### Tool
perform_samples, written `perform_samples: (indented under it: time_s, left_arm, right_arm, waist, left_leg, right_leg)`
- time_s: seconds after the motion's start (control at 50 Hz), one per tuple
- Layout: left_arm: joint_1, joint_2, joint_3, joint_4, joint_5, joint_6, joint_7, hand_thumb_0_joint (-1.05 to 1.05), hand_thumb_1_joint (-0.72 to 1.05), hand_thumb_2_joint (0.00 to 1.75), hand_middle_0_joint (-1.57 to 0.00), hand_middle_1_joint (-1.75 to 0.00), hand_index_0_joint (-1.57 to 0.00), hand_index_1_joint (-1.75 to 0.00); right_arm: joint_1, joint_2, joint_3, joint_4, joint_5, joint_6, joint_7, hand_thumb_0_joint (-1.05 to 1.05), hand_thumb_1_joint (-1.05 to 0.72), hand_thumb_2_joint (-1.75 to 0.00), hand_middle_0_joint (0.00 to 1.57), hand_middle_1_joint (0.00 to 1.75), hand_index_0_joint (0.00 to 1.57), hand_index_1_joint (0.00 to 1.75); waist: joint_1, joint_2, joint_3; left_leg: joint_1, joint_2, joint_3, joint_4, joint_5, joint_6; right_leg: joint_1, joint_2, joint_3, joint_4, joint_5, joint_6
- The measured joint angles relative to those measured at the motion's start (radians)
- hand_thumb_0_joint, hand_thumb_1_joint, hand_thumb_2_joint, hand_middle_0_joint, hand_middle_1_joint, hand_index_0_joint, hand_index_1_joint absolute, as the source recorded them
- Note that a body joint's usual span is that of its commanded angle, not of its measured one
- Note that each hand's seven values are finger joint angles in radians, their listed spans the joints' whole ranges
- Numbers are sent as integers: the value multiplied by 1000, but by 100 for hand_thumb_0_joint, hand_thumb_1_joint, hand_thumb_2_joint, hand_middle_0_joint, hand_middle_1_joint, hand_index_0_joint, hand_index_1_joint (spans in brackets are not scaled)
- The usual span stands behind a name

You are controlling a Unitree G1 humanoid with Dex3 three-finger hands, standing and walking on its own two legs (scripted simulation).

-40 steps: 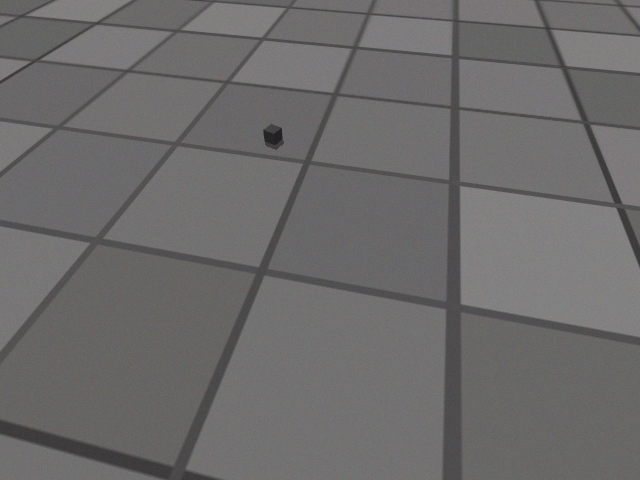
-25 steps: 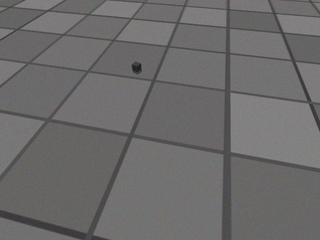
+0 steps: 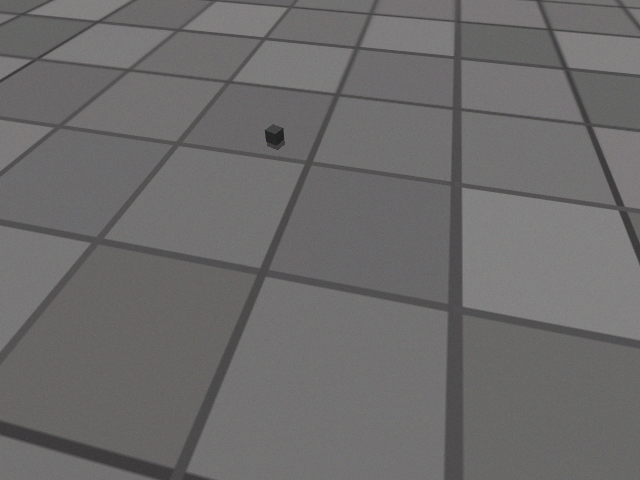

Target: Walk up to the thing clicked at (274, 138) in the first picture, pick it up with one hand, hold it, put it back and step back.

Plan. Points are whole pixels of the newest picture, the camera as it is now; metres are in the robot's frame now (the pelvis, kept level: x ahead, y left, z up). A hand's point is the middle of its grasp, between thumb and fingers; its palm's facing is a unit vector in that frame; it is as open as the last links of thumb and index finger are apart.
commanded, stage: stand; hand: left
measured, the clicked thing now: (274, 134) +1.96 +0.29 -0.75
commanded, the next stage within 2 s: walk up in 0.32 s
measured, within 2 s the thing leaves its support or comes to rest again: neither
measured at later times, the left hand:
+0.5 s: hand out of the picture +0.10 +0.27 -0.14, palm faces -0.04 -0.93 -0.38, open 7.4 cm
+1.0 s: hand (174, 463) +0.20 +0.23 -0.17, palm faces +0.08 -0.93 -0.36, open 7.4 cm
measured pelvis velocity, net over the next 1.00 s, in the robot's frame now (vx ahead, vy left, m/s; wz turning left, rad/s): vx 0.23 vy -0.05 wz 0.07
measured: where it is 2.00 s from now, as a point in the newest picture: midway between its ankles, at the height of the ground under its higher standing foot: (340, 328)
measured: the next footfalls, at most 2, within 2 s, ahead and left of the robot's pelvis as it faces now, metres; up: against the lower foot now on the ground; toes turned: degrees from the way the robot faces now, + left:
right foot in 0.58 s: +0.13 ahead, -0.18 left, +0.00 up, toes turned -6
left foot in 1.04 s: +0.42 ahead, +0.11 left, +0.00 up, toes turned +8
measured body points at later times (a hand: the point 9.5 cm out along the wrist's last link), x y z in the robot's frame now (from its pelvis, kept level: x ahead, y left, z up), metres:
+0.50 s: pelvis +0.02 -0.02 +0.00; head +0.02 -0.03 +0.45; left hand +0.10 +0.31 -0.11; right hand +0.08 -0.34 -0.13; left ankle -0.01 +0.12 -0.75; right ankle +0.04 -0.14 -0.73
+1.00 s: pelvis +0.23 -0.05 -0.02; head +0.25 -0.04 +0.43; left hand +0.20 +0.28 -0.14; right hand +0.38 -0.36 -0.12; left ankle +0.38 +0.10 -0.73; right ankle +0.10 -0.17 -0.75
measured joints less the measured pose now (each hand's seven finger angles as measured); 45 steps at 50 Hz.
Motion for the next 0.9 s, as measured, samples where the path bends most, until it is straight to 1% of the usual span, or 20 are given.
perform_samples:
  time_s: [0.32,0.34,0.38,0.4,0.44,0.46,0.5,0.54,0.56,0.58,0.6,0.62,0.64,0.66,0.68,0.7,0.74,0.82,0.86,0.9]
  left_arm:
    - [4,2,2,2,0,1,-1,1,90,90,-21,-30,-20,-30]
    - [9,2,12,-5,5,1,-12,1,90,90,-21,-30,-20,-30]
    - [30,13,34,-24,17,-3,-38,1,90,90,-21,-30,-20,-30]
    - [40,21,44,-31,22,-3,-48,1,90,90,-21,-30,-20,-30]
    - [51,38,59,-44,25,-1,-62,1,90,90,-21,-30,-20,-30]
    - [50,49,64,-49,24,-3,-69,1,90,90,-21,-30,-20,-30]
    - [48,74,74,-63,21,-9,-81,1,90,90,-21,-30,-20,-30]
    - [55,96,86,-78,20,-19,-89,1,90,90,-21,-30,-20,-30]
    - [61,104,92,-84,20,-24,-91,1,90,90,-21,-30,-20,-30]
    - [70,112,98,-88,20,-33,-91,1,90,90,-21,-30,-20,-30]
    - [80,115,104,-92,20,-44,-87,1,90,90,-21,-30,-20,-30]
    - [91,118,110,-100,24,-57,-80,1,90,90,-21,-30,-20,-30]
    - [103,115,114,-108,30,-64,-72,1,90,90,-20,-30,-20,-30]
    - [115,108,112,-112,30,-63,-65,1,90,90,-20,-30,-20,-30]
    - [131,102,108,-115,29,-63,-62,1,90,90,-20,-30,-20,-30]
    - [148,95,103,-115,27,-64,-60,1,90,90,-20,-30,-20,-30]
    - [180,83,92,-110,21,-67,-58,1,90,90,-20,-30,-20,-30]
    - [221,68,78,-99,10,-73,-56,1,90,90,-21,-30,-20,-30]
    - [234,65,75,-101,10,-75,-56,1,90,90,-21,-30,-20,-30]
    - [240,66,75,-107,12,-77,-57,1,90,90,-21,-30,-21,-30]
  right_arm:
    - [2,-1,2,-1,1,-1,-1,0,-91,-90,20,30,20,30]
    - [9,-1,-9,-9,-4,-3,8,0,-91,-90,20,30,20,30]
    - [38,-4,-34,-31,-15,-17,33,0,-91,-89,20,30,20,30]
    - [51,-9,-44,-42,-18,-23,42,0,-91,-89,20,30,20,30]
    - [71,-21,-65,-62,-24,-34,52,0,-91,-89,20,30,21,30]
    - [80,-27,-74,-70,-25,-40,53,0,-90,-89,20,30,21,30]
    - [97,-40,-85,-79,-29,-44,56,0,-90,-89,20,30,21,30]
    - [108,-56,-94,-79,-32,-38,61,0,-90,-89,20,30,21,30]
    - [113,-65,-98,-79,-33,-33,64,0,-90,-89,20,30,21,30]
    - [117,-76,-102,-78,-35,-25,65,0,-90,-89,20,30,21,30]
    - [123,-87,-105,-77,-37,-17,62,0,-90,-89,20,30,21,30]
    - [128,-95,-107,-73,-39,-8,57,0,-90,-89,20,30,20,30]
    - [133,-98,-107,-70,-37,3,51,1,-91,-90,20,30,20,30]
    - [136,-99,-106,-67,-34,11,49,1,-91,-90,20,30,20,30]
    - [134,-100,-103,-66,-31,13,51,1,-91,-90,20,30,20,30]
    - [127,-101,-99,-67,-27,9,57,1,-91,-90,20,30,20,30]
    - [108,-104,-92,-82,-18,-8,69,1,-91,-90,20,30,20,30]
    - [81,-102,-88,-129,-9,-28,93,1,-91,-90,20,30,20,30]
    - [72,-100,-86,-145,-8,-24,103,1,-91,-90,20,30,20,30]
    - [65,-95,-83,-156,-10,-17,111,0,-91,-90,20,30,20,30]
  waist:
    - [1,1,0]
    - [1,1,-5]
    - [4,-7,-29]
    - [7,-9,-42]
    - [3,-1,-47]
    - [-1,2,-44]
    - [-6,2,-34]
    - [-6,3,-28]
    - [-5,7,-27]
    - [-3,15,-29]
    - [-2,35,-32]
    - [1,49,-41]
    - [6,58,-51]
    - [16,63,-59]
    - [27,65,-65]
    - [36,68,-67]
    - [47,72,-60]
    - [54,69,-40]
    - [54,62,-33]
    - [54,50,-25]
  left_leg:
    - [6,-1,0,-3,0,1]
    - [-4,-3,-1,17,-34,12]
    - [-26,-10,3,68,-129,37]
    - [-31,-11,9,76,-145,45]
    - [-24,-2,13,65,-115,58]
    - [-17,2,10,57,-96,60]
    - [0,8,8,44,-82,55]
    - [20,17,13,50,-98,42]
    - [26,25,14,72,-120,36]
    - [21,36,13,117,-160,35]
    - [2,54,-4,198,-236,47]
    - [-43,55,-38,321,-318,54]
    - [-99,37,-71,452,-343,49]
    - [-149,15,-85,555,-329,42]
    - [-195,0,-81,627,-302,39]
    - [-237,-7,-71,675,-266,37]
    - [-311,-4,-55,703,-184,32]
    - [-425,26,-62,626,-49,11]
    - [-459,43,-66,562,-4,-1]
    - [-472,63,-58,476,31,-6]
  right_leg:
    - [6,-1,0,-3,0,1]
    - [-6,-2,-2,23,-41,-6]
    - [-53,-10,-4,131,-197,-27]
    - [-88,-14,-11,204,-239,-30]
    - [-152,-14,-23,325,-263,-32]
    - [-176,-17,-23,355,-270,-36]
    - [-208,-35,-15,353,-286,-41]
    - [-219,-59,-18,310,-256,-38]
    - [-210,-66,-27,272,-221,-36]
    - [-194,-66,-40,239,-156,-28]
    - [-180,-53,-59,231,-75,-20]
    - [-178,-42,-78,250,-51,-15]
    - [-169,-37,-96,266,-74,-14]
    - [-149,-35,-107,258,-94,-16]
    - [-121,-32,-113,233,-103,-22]
    - [-88,-27,-116,196,-101,-29]
    - [-21,-17,-120,113,-82,-33]
    - [79,0,-134,6,-74,-33]
    - [118,5,-145,-24,-88,-31]
    - [154,9,-157,-42,-111,-25]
